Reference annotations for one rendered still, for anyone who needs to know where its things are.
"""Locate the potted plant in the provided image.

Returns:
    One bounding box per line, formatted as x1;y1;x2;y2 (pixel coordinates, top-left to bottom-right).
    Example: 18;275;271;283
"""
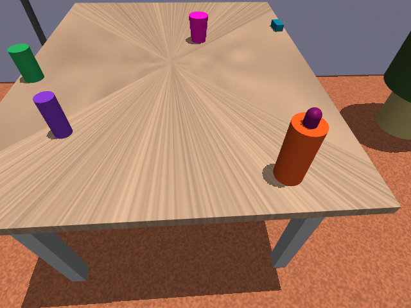
375;31;411;140

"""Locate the table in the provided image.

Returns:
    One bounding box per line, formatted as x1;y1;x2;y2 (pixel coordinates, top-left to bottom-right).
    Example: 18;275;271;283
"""
0;2;401;282

